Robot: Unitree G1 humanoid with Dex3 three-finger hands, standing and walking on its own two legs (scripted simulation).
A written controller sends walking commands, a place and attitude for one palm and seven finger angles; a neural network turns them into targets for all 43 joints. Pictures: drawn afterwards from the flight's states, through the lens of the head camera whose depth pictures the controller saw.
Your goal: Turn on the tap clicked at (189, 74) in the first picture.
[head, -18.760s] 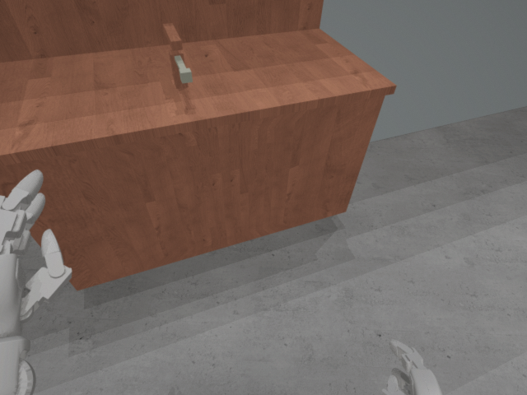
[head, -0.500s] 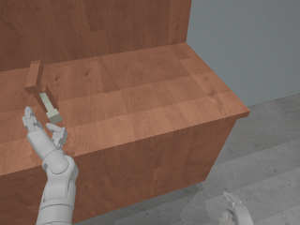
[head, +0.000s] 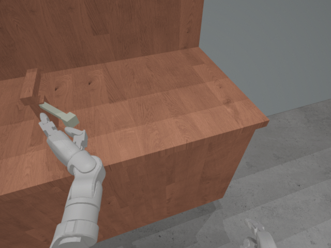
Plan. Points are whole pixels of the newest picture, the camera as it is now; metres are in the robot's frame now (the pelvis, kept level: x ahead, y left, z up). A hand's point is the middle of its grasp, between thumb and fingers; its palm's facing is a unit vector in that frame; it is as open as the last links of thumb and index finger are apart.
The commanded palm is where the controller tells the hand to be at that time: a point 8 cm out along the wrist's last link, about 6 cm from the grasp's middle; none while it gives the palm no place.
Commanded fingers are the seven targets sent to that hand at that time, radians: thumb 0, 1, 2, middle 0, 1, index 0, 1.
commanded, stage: push the lever round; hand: left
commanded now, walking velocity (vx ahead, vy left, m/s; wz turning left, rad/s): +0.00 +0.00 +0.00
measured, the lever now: (70, 120) +0.40 +0.27 +0.11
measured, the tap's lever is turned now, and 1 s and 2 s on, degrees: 39 70 71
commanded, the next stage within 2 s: lift the hand up off the lever in 0.98 s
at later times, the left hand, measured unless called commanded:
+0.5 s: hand (89, 122) +0.41 +0.23 +0.09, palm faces +0.86 -0.51 -0.08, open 7.8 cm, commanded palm +0.35 +0.24 +0.09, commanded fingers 0.00 0.90 0.90 -0.15 -0.15 -0.15 -0.15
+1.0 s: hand (95, 116) +0.43 +0.22 +0.09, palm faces +0.86 -0.51 -0.09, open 8.0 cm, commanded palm +0.38 +0.24 +0.09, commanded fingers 0.00 0.90 0.90 -0.15 -0.15 -0.15 -0.15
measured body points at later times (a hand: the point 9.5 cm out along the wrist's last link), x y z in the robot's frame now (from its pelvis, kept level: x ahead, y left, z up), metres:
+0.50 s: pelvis +0.01 -0.01 +0.00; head +0.03 -0.01 +0.45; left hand +0.36 +0.26 +0.10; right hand +0.15 -0.25 -0.12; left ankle +0.04 +0.12 -0.71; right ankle +0.00 -0.08 -0.71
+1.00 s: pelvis +0.02 -0.01 -0.01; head +0.04 -0.01 +0.44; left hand +0.38 +0.25 +0.10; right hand +0.14 -0.24 -0.13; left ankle +0.04 +0.12 -0.71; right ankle +0.00 -0.08 -0.71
